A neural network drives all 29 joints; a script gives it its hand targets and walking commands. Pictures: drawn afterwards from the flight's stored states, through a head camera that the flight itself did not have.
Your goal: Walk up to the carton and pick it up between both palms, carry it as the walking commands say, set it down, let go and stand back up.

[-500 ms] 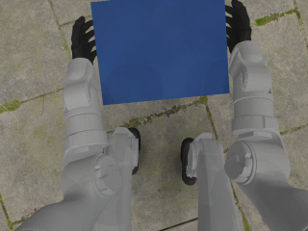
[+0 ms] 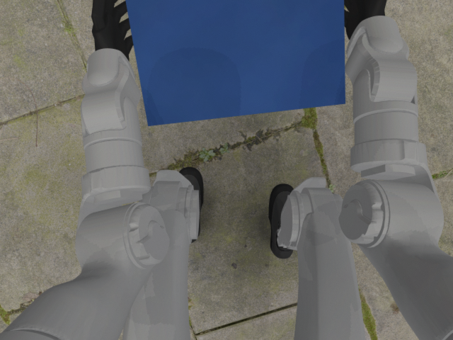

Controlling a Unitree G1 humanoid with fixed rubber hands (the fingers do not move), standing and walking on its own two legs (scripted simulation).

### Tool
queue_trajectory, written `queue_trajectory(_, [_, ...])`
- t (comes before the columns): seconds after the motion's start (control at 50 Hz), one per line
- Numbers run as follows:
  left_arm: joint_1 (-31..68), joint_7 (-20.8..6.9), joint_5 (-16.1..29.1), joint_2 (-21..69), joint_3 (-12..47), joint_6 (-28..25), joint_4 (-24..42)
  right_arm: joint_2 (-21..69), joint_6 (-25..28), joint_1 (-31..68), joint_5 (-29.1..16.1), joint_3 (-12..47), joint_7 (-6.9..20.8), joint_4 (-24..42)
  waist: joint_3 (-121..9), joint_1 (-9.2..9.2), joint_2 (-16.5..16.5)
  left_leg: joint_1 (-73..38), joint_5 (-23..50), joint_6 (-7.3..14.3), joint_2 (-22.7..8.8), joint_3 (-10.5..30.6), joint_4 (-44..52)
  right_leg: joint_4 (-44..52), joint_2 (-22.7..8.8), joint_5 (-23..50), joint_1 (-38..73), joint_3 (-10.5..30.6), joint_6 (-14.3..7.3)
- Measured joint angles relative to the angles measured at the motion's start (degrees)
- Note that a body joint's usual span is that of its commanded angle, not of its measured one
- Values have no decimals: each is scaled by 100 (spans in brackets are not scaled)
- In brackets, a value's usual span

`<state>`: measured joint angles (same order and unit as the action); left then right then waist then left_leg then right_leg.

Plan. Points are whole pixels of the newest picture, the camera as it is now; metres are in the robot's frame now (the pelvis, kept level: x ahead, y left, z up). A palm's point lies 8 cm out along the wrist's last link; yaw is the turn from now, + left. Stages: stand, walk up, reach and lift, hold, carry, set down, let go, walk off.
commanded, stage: set down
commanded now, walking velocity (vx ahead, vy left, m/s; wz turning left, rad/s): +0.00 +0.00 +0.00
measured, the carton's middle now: (236, 52) +0.51 +0.03 -0.23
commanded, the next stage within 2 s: none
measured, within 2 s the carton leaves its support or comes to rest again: rests again in 1.02 s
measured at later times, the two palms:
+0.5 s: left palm (121, 41) +0.50 +0.21 -0.20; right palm (340, 21) +0.55 -0.12 -0.19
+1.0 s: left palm (122, 39) +0.51 +0.22 -0.21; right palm (332, 31) +0.55 -0.12 -0.22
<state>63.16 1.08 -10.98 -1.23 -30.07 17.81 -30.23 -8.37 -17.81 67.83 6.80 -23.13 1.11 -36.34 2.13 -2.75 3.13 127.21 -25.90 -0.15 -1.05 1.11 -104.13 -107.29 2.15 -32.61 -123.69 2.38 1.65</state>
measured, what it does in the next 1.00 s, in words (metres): lowers itself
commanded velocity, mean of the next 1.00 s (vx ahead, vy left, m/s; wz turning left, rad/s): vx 0.00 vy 0.00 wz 0.00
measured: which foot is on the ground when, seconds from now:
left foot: down 0.00-1.00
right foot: down 0.00-1.00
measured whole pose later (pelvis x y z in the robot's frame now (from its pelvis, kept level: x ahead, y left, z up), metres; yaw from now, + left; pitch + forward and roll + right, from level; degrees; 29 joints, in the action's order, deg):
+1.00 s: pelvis +0.00 -0.01 -0.05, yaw +1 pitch +43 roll +1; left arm 74.8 2.9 -3.2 -11.0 -23.7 14.0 -46.9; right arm -14.3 -13.5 74.4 0.5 -15.7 -3.1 -46.8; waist 12.6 -4.9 2.1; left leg 130.5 -28.8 -1.1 -0.9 1.4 -116.1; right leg -120.3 3.0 -36.2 -127.3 2.7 1.7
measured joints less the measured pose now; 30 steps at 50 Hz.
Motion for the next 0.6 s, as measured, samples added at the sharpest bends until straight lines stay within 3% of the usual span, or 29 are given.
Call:
queue_trajectory(0.18, [291, 115, 225, -214, 115, -79, -208, -253, 150, 334, -273, 292, -149, -306, 465, -1, 5, 155, -130, 0, 1, 2, -429, -438, 23, -150, -143, 12, 5])
queue_trajectory(0.32, [639, 183, 450, -514, 347, -150, -647, -455, 277, 468, -518, 572, -318, -520, 666, -110, -34, 226, -243, -23, 3, 2, -740, -781, 38, -282, -223, 25, 6])
queue_trajectory(0.6, [769, 188, 643, -695, 419, -305, -1115, -508, 352, 550, -622, 705, -415, -830, 804, -128, -56, 234, -292, -90, 9, 14, -993, -1099, 61, -350, -274, 31, 6])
